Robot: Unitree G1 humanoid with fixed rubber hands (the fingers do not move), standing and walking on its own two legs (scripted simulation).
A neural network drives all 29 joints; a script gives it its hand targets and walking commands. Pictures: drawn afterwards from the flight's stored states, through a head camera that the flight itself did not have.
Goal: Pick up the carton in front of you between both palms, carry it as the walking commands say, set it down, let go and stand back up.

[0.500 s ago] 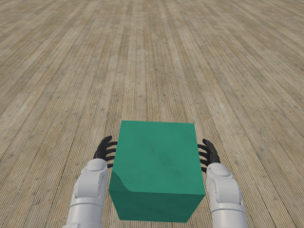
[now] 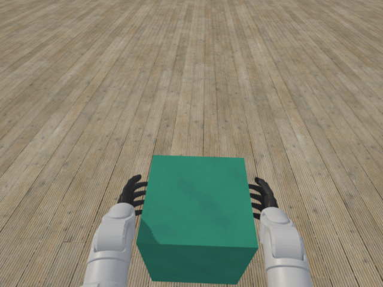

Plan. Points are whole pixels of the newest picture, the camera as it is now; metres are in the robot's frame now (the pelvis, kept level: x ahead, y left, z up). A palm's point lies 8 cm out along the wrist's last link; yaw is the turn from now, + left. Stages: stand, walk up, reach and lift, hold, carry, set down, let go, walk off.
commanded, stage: set down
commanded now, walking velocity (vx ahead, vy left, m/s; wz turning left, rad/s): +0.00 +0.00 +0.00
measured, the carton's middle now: (196, 221) +0.30 +0.01 -0.04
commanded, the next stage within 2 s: none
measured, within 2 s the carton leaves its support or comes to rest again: neither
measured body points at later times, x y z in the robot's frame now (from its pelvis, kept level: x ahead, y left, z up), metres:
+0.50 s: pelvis -0.03 -0.03 -0.04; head +0.09 -0.03 +0.39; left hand +0.33 +0.16 -0.08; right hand +0.35 -0.14 -0.08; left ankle -0.01 +0.11 -0.74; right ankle +0.07 -0.12 -0.74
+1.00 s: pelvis -0.04 +0.00 -0.17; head +0.18 +0.00 +0.22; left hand +0.40 +0.14 -0.25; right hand +0.39 -0.16 -0.25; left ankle -0.01 +0.11 -0.74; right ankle +0.07 -0.12 -0.74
